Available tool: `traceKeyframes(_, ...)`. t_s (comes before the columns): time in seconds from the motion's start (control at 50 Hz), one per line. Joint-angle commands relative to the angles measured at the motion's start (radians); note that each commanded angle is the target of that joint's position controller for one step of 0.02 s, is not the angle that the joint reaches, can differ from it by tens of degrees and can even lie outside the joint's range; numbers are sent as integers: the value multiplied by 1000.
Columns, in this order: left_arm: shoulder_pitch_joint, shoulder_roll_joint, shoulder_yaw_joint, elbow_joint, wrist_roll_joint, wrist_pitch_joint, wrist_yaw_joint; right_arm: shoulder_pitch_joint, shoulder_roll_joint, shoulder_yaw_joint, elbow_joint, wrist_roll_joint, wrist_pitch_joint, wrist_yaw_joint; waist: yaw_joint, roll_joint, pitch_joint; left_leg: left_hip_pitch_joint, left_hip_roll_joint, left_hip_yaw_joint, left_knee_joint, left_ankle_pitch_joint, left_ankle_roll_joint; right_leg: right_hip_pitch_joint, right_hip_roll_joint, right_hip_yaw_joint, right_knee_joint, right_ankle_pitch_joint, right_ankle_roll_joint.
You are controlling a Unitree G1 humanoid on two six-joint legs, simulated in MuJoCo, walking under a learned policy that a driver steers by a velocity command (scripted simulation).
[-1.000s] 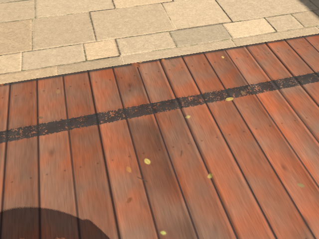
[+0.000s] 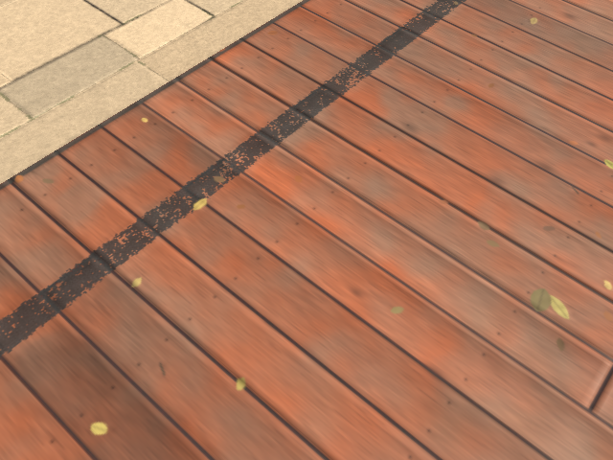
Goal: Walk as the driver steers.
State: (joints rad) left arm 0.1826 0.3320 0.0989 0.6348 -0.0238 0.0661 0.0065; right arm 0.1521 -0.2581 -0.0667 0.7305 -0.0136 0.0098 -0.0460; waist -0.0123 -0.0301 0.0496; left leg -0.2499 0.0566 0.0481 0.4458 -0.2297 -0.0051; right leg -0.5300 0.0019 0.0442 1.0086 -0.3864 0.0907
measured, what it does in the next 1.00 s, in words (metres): walks ahead, turning right: right foot, then left foot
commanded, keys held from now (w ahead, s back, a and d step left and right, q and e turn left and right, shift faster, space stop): e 0.34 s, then w+e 0.66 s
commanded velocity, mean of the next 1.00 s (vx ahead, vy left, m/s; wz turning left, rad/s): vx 0.22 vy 0.00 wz -0.60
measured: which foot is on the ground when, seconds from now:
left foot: down 0.00-0.14, up 0.16-0.56, down 0.58-1.00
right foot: up 0.00-0.12, down 0.14-0.60, up 0.62-1.00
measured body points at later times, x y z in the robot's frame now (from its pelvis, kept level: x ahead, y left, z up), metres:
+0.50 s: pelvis +0.02 -0.04 +0.00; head +0.04 -0.07 +0.45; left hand +0.25 +0.19 -0.08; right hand +0.10 -0.36 -0.10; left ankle +0.09 +0.09 -0.71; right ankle +0.00 -0.14 -0.74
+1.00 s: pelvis +0.18 -0.13 -0.02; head +0.21 -0.15 +0.43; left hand +0.50 -0.07 -0.10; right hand +0.00 -0.37 -0.13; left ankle +0.09 +0.08 -0.74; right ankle +0.23 -0.33 -0.71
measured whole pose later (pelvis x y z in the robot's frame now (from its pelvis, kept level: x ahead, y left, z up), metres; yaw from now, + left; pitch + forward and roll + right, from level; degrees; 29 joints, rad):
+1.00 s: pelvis +0.18 -0.13 -0.02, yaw -36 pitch +3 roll +1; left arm 0.08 0.28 0.05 0.59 -0.03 -0.02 -0.06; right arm 0.40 -0.30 -0.07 0.80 0.01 -0.06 -0.01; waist -0.10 -0.03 0.04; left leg 0.12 0.05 0.20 0.26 -0.42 -0.05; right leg -0.66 -0.06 -0.02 0.70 -0.11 -0.02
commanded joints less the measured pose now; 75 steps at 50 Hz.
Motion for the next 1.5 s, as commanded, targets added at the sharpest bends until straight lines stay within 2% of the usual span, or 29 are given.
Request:
traceKeyframes(0.02, -74, 44, 1, -120, 3, -18, -13, -11, -223, -63, -67, 8, -4, 3, -33, 233, -129, 148, 233, -116, -100, 404, 215, 29, -22, -66, -146, 0, -10)
traceKeyframes(0.1, -30, 63, 16, -120, 0, -9, -28, -19, -233, -68, -66, 37, -10, 19, -5, 234, -121, 130, 254, -87, -38, 340, 177, 159, -2, -115, -383, 80, -70)
traceKeyframes(0.14, 58, 84, 34, -90, 3, -10, -21, 27, -187, -57, -42, 43, -15, 24, 31, 153, -142, 20, 206, -4, 115, 224, 82, 378, 27, -98, -596, 278, -133)
traceKeyframes(0.16, 98, 189, 63, -100, 3, -16, -6, 49, -129, -40, -57, 4, -17, 30, 20, -100, -166, -210, 106, 98, 393, -87, -17, 569, -177, 195, -635, 597, -208)
traceKeyframes(0.18, 93, 265, 67, -124, 35, -32, -7, -37, -100, -23, -127, -20, -23, 24, 33, -308, -179, -466, -34, 31, 624, -470, -69, 584, -395, 506, -623, 815, -428)
traceKeyframes(0.2, 115, 206, 53, -119, 51, -55, -16, -97, -159, -41, -130, -1, -26, 19, 97, -177, -229, -468, -22, -91, 760, -456, -65, 551, -384, 479, -650, 728, -472)
traceKeyframes(0.24, 19, 157, 34, -107, 27, -68, -6, -73, -174, -51, -105, 11, -19, 10, 33, -88, -152, -465, 5, -115, 750, -285, -47, 467, -262, 319, -647, 558, -354)
traceKeyframes(0.26, -26, 135, 23, -113, 10, -63, 1, -62, -183, -55, -99, 4, -14, 3, 15, -94, -133, -448, 9, -117, 715, -225, -53, 427, -231, 288, -648, 536, -324)
traceKeyframes(0.34, -43, 130, 16, -118, 23, -51, 18, -24, -145, -46, -92, 6, -15, 13, -4, -100, -158, -356, -39, -99, 631, -114, -75, 367, -177, 261, -650, 533, -324)
traceKeyframes(0.42, 10, 145, 20, -103, 7, -55, 20, -82, -132, -34, -118, 18, -34, 36, 41, -141, -125, -325, -58, -105, 378, -96, -59, 346, -163, 378, -731, -74, -331)
traceKeyframes(0.5, 26, 157, 21, -94, 5, -64, 7, -89, -144, -40, -130, 30, -74, 57, 47, -142, -90, -208, -87, -103, 206, -160, -23, 294, -157, 454, -724, -164, -332)
traceKeyframes(0.56, -6, 134, 9, -98, 0, -60, 5, 0, -132, -47, -106, 41, -100, 63, -19, -116, -76, 13, -92, -86, 0, -30, 9, 191, -101, 472, -675, -211, -294)
traceKeyframes(0.58, -16, 101, 0, -104, 2, -62, 7, 59, -146, -55, -90, 36, -105, 59, -50, -86, -88, 148, -51, -110, -44, 0, 28, 106, -60, 441, -604, -224, -256)
traceKeyframes(0.6, -24, 29, -22, -115, 5, -67, 8, 172, -193, -67, -75, 18, -108, 50, -88, 33, -139, 321, 118, -275, -88, -116, 80, -39, 16, 331, -363, -277, -192)
traceKeyframes(0.62, -34, 11, -26, -161, -11, -79, 8, 242, -274, -79, -60, -16, -107, 54, -75, 247, -105, 360, 305, -634, -221, -416, 191, -269, 127, 160, -110, -258, -154)
traceKeyframes(0.66, -30, 120, 4, -144, -7, -91, 3, 153, -194, -61, -76, 11, -112, 48, -35, 206, 33, 267, 321, -626, -252, -515, 225, -394, 1, 140, 82, -97, -121)
traceKeyframes(0.74, -34, 67, -1, -112, 0, -98, -17, 140, -148, -37, -76, 1, -109, 27, -38, 151, 29, 228, 210, -298, -276, -117, 153, -364, -46, 87, 159, 138, -79)
traceKeyframes(0.84, -101, 19, -21, -120, 1, -101, -32, 170, -170, -37, -37, -1, -105, 27, -59, 131, 30, 219, 182, -80, -286, 145, 154, -318, -72, 26, 0, 292, -46)
traceKeyframes(0.96, -222, -5, -38, -146, -6, -112, -76, 212, -232, -50, 12, 34, -88, 31, -84, 124, 73, 260, 214, 58, -271, 316, 130, -150, -55, -96, -317, 305, -110)
traceKeyframes(1.0, -175, 36, -18, -143, -1, -109, -78, 208, -263, -58, 19, 41, -78, 28, -31, 155, 11, 310, 223, 106, -141, 734, 112, -16, 11, -148, -356, 219, -161)
traceKeyframes(1.04, 100, 127, 36, -75, -5, -98, -65, 200, -266, -55, 15, 47, -67, 19, 131, 148, -156, 228, 192, 162, 219, 956, 71, 377, 93, -169, -438, 259, -236)
traceKeyframes(1.06, 267, 189, 64, -40, -12, -83, -45, 216, -218, -35, -9, 28, -76, 17, 201, 63, -249, -33, 160, 149, 516, 620, 33, 702, 3, 2, -429, 259, -284)
traceKeyframes(1.08, 219, 311, 71, -52, -14, -95, -38, 316, -62, 17, -80, -8, -101, 32, 48, -240, -375, -442, -43, 46, 882, -348, -22, 984, -291, 633, -538, 19, -476)
traceKeyframes(1.1, 265, 221, 48, -76, -7, -109, -41, 189, -167, 1, -93, 29, -137, 40, 148, -126, -485, -520, -54, -159, 976, -337, -9, 997, -329, 817, -690, -97, -491)
traceKeyframes(1.12, 230, 168, 31, -49, 2, -124, -45, 91, -207, -10, -125, 62, -150, 44, 149, -89, -313, -594, -15, -150, 957, -237, 6, 886, -302, 664, -715, -7, -438)
traceKeyframes(1.18, 52, 103, 4, -72, 18, -132, -37, 102, -196, -11, -109, 12, -149, 35, 14, -5, -125, -431, 76, -146, 759, -74, 6, 478, -185, 387, -741, 291, -383)
traceKeyframes(1.26, 41, 106, 2, -41, 11, -141, -18, 92, -156, 0, -109, -9, -112, 40, -17, -9, -66, -380, 68, -105, 612, 1, -49, 290, -141, 278, -793, 445, -394)
traceKeyframes(1.36, 114, 131, 8, 8, 0, -129, 2, -133, -102, 25, -165, -2, -121, 53, 66, -30, -26, -286, -18, -75, 209, 325, -65, 219, -60, 202, -763, 359, -318)
traceKeyframes(1.5, 164, 122, 11, 46, -5, -106, 9, -104, -174, -13, -172, 21, -141, 69, 28, -98, -52, -137, -54, -114, 39, 175, 11, 397, -129, 381, -573, 359, -265)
